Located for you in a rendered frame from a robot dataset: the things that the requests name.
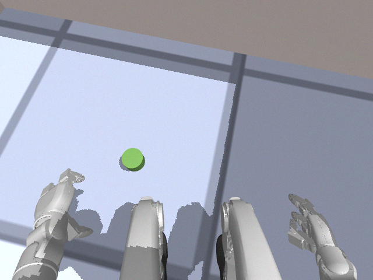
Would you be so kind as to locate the left robot hand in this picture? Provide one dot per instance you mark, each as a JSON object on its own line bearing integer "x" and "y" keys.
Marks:
{"x": 58, "y": 198}

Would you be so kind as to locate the right robot arm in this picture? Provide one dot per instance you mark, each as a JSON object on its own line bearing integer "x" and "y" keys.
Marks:
{"x": 333, "y": 264}

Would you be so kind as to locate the left robot arm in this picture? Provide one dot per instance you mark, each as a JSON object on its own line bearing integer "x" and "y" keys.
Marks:
{"x": 45, "y": 248}

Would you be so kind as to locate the tin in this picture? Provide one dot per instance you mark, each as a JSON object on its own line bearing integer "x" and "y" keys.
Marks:
{"x": 133, "y": 159}

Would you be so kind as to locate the right robot hand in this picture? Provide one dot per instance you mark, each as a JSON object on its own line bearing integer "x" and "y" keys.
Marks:
{"x": 316, "y": 231}

